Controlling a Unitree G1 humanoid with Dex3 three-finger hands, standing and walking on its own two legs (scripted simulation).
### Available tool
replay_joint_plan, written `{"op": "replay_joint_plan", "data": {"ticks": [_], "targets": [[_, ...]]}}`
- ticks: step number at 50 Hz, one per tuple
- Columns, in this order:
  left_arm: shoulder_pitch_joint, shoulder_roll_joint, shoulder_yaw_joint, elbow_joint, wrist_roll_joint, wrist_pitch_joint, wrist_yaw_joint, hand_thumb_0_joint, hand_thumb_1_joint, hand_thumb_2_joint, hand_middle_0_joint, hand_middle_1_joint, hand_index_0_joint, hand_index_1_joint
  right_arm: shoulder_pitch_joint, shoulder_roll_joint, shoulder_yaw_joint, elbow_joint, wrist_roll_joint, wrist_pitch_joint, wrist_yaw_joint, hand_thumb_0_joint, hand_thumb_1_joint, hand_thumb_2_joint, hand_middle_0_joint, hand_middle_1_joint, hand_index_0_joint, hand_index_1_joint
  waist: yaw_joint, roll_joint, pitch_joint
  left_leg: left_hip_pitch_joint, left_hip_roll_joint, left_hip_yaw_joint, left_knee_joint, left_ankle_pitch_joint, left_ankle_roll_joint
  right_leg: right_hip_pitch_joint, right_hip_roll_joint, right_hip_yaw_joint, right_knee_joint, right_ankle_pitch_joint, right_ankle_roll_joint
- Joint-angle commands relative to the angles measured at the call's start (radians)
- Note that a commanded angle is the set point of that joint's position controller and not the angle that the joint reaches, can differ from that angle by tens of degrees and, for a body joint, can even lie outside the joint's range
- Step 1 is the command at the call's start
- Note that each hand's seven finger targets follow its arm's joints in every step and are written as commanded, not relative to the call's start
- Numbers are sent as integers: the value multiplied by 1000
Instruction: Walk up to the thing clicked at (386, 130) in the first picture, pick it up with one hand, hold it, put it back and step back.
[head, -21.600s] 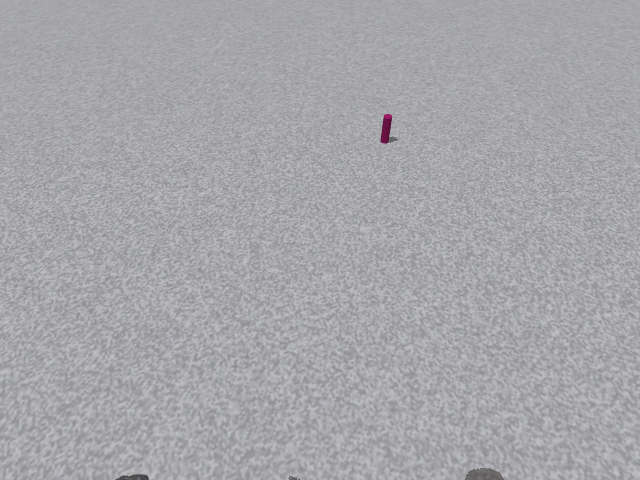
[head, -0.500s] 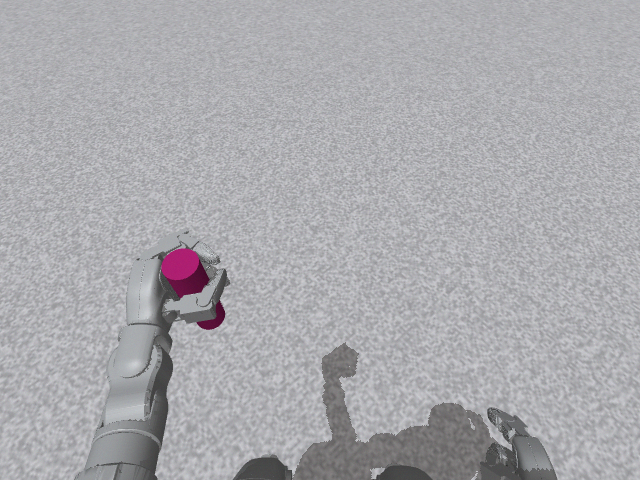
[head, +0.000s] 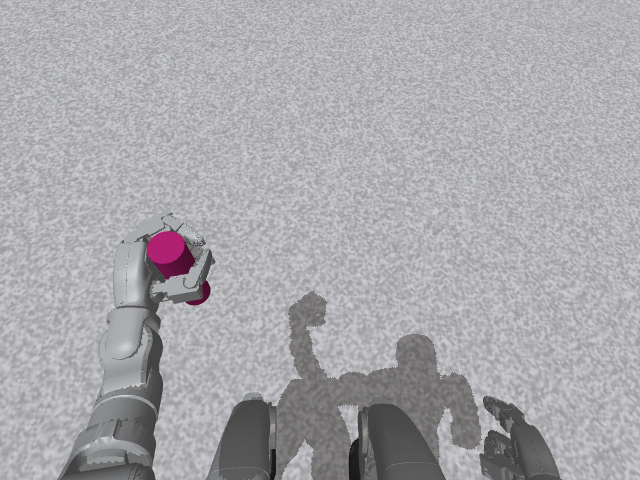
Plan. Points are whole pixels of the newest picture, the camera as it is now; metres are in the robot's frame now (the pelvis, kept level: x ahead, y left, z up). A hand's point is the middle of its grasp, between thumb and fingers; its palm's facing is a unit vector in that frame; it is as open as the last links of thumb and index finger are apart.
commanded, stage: crouch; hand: left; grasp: from the side
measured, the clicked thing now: (182, 272) +0.36 +0.19 -0.03
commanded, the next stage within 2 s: lower in 1.42 s
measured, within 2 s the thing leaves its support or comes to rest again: neither
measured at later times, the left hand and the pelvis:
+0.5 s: hand (217, 308) +0.38 +0.19 -0.25, palm faces +0.05 -1.00 -0.01, open 5.4 cm; pelvis -0.05 +0.00 -0.22, yaw -3 degrees
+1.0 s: hand (224, 317) +0.41 +0.20 -0.39, palm faces +0.06 -1.00 +0.01, open 5.4 cm; pelvis -0.07 +0.00 -0.34, yaw -7 degrees
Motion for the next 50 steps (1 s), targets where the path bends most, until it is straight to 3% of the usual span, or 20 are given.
{"op": "replay_joint_plan", "data": {"ticks": [1, 5, 7, 12, 16, 17, 19, 20, 23, 24, 27, 28, 30, 33, 35, 38, 42, 44, 45, 50], "targets": [[-332, 155, 56, -97, -25, -161, -38, 0, 542, 1273, -1362, -1413, -1366, -1410, 28, -156, -41, -95, -10, -39, 6, 0, -883, -902, 198, 300, 199, 300, -11, 84, -450, 99, -24, -32, 75, 183, 30, -130, 29, -6, 71, 192, -43], [-373, 210, 100, -58, -20, -193, -58, 0, 561, 1289, -1365, -1412, -1366, -1413, 37, -168, -31, -99, -19, -26, 16, 0, -873, -901, 198, 300, 199, 300, 15, 131, -556, -3, -25, -37, 190, 195, 25, -239, 30, 1, 199, 176, -48], [-416, 188, 91, -56, -19, -201, -55, 0, 540, 1302, -1352, -1413, -1352, -1417, 40, -172, -35, -93, -27, -19, 21, 0, -876, -903, 198, 300, 199, 300, 3, 122, -594, -57, -21, -37, 244, 182, 26, -291, 32, 5, 241, 159, -46], [-482, 250, 146, -51, -8, -207, -47, 0, 583, 1292, -1314, -1376, -1311, -1380, 52, -192, -43, -67, -36, -7, 29, 0, -886, -906, 198, 300, 199, 300, -6, 116, -702, -147, -20, -44, 378, 207, 31, -389, 40, -10, 371, 178, -48], [-561, 241, 133, -6, 5, -220, -59, 0, 605, 1288, -1315, -1374, -1316, -1375, 45, -192, -43, -45, -48, -6, 36, 0, -885, -905, 198, 300, 199, 300, -47, 94, -674, -286, -17, -43, 466, 94, 35, -486, 42, -6, 441, 100, -47], [-550, 264, 158, 36, 8, -220, -61, 0, 605, 1285, -1313, -1377, -1315, -1376, 38, -197, -41, -43, -47, -5, 38, 0, -886, -904, 198, 300, 199, 300, -40, 85, -659, -314, -16, -47, 478, 61, 34, -528, 43, -16, 466, 66, -50], [-592, 280, 161, 69, 10, -229, -66, 0, 583, 1277, -1303, -1376, -1308, -1373, 25, -191, -37, -42, -54, -7, 39, 0, -879, -902, 199, 300, 199, 300, -49, 66, -630, -421, -17, -32, 532, -30, 36, -553, 42, 0, 482, -9, -44], [-599, 282, 169, 97, 14, -232, -64, 0, 596, 1279, -1300, -1381, -1308, -1375, 36, -200, -36, -34, -57, -7, 42, 0, -880, -902, 199, 300, 200, 300, -57, 76, -635, -434, -16, -37, 552, -22, 34, -590, 43, -14, 521, -3, -47], [-601, 335, 216, 154, 29, -243, -59, 0, 577, 1290, -1306, -1387, -1312, -1385, 18, -197, -19, -32, -69, -4, 50, 0, -879, -902, 199, 300, 199, 300, -30, 86, -635, -509, -19, -22, 627, -36, 34, -636, 44, -12, 584, -24, -47], [-615, 319, 204, 166, 32, -244, -62, 0, 577, 1299, -1324, -1405, -1332, -1400, 19, -203, -18, -33, -70, -4, 52, 0, -880, -901, 199, 300, 199, 300, -46, 97, -636, -512, -18, -26, 640, -37, 32, -672, 45, -26, 614, -23, -51], [-683, 400, 252, 135, 47, -261, -54, 0, 571, 1315, -1319, -1411, -1326, -1408, 22, -206, -9, -22, -79, 2, 58, 0, -884, -903, 199, 300, 199, 300, -33, 149, -653, -552, -18, -13, 683, -88, 27, -699, 48, -28, 661, -60, -52], [-701, 398, 237, 136, 52, -261, -51, 0, 563, 1325, -1328, -1416, -1334, -1415, 21, -207, -9, -22, -80, 3, 59, 0, -880, -902, 199, 300, 199, 300, -41, 146, -653, -583, -19, -7, 695, -125, 26, -705, 50, -26, 669, -92, -51], [-744, 427, 251, 123, 54, -268, -56, 0, 559, 1314, -1312, -1398, -1317, -1398, 21, -219, -4, -13, -83, 6, 61, 0, -882, -903, 199, 300, 199, 300, -55, 177, -657, -597, -17, -8, 721, -143, 25, -737, 53, -41, 706, -97, -53], [-743, 447, 268, 160, 52, -262, -57, 0, 542, 1284, -1310, -1378, -1313, -1379, 20, -229, 4, -2, -87, 11, 61, 0, -889, -903, 199, 300, 199, 300, -58, 165, -659, -636, -16, -7, 772, -144, 27, -764, 56, -55, 752, -94, -49], [-767, 427, 245, 163, 52, -257, -65, 0, 534, 1284, -1302, -1372, -1306, -1373, 23, -240, 11, -1, -92, 15, 63, 0, -887, -903, 199, 300, 200, 300, -80, 186, -639, -657, -17, -10, 796, -153, 26, -789, 58, -70, 777, -93, -49], [-754, 444, 254, 178, 48, -250, -74, 0, 557, 1261, -1299, -1360, -1306, -1356, 10, -256, 20, -5, -96, 16, 63, 0, -885, -901, 199, 300, 200, 300, -85, 189, -618, -687, -15, -20, 830, -164, 26, -824, 59, -89, 820, -95, -49], [-706, 488, 294, 215, 41, -241, -87, 0, 568, 1248, -1286, -1347, -1295, -1341, 18, -269, 37, 3, -103, 27, 64, 0, -884, -901, 199, 300, 200, 300, -80, 156, -614, -751, -14, -20, 904, -100, 29, -806, 65, -90, 863, -35, -43], [-700, 490, 302, 210, 31, -240, -93, 0, 559, 1244, -1272, -1341, -1282, -1333, 2, -281, 45, 0, -106, 30, 65, 0, -883, -900, 199, 300, 200, 300, -86, 183, -575, -754, -12, -33, 911, -116, 26, -845, 65, -105, 890, -46, -45], [-712, 522, 320, 191, 29, -241, -92, 0, 574, 1250, -1280, -1344, -1290, -1337, 1, -286, 48, 2, -108, 32, 64, 0, -881, -900, 199, 300, 200, 300, -77, 193, -578, -758, -12, -33, 923, -118, 25, -847, 68, -105, 896, -47, -46], [-677, 532, 326, 200, 37, -249, -89, 0, 575, 1268, -1282, -1358, -1293, -1350, -8, -296, 64, 2, -123, 44, 71, 0, -883, -901, 199, 300, 200, 300, -94, 191, -540, -811, -6, -45, 961, -122, 25, -852, 76, -119, 926, -43, -43]]}}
